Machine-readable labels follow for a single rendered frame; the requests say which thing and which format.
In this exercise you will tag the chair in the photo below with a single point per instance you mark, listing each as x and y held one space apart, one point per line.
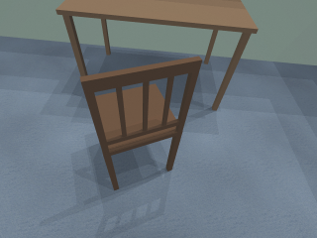
128 119

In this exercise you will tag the table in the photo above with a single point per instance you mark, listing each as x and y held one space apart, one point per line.
216 15

